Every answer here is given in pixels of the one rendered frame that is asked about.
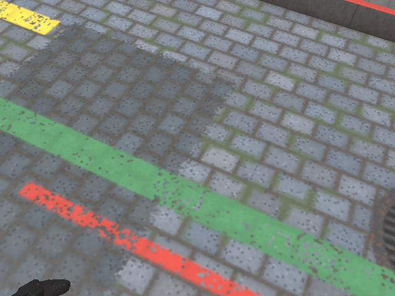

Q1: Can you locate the left robot hand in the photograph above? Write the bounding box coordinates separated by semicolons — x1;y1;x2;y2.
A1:
11;279;70;296

